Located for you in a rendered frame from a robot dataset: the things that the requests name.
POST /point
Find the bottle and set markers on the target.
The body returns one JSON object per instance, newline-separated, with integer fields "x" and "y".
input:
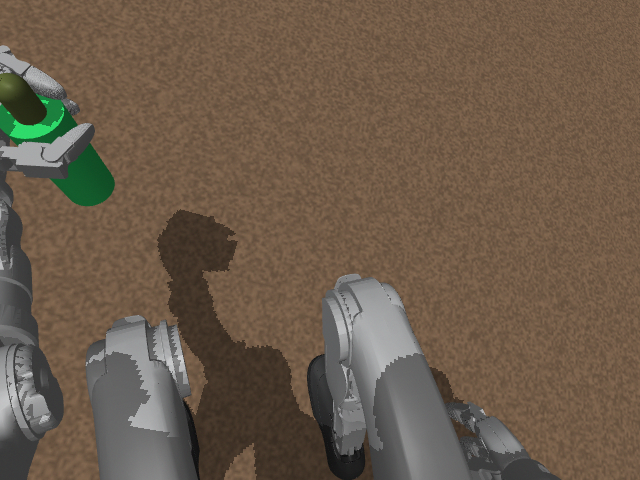
{"x": 27, "y": 116}

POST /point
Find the left robot foot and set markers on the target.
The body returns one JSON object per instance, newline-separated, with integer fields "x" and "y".
{"x": 194, "y": 441}

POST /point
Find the left robot hand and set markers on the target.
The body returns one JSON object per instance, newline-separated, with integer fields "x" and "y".
{"x": 35, "y": 159}

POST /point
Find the right robot foot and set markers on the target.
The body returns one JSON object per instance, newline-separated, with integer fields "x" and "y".
{"x": 342, "y": 466}

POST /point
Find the right robot arm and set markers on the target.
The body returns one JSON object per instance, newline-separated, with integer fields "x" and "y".
{"x": 527, "y": 469}

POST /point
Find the left robot arm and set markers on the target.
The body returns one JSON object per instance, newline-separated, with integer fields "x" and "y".
{"x": 31, "y": 401}

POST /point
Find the right robot hand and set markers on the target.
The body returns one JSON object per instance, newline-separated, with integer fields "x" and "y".
{"x": 495, "y": 446}

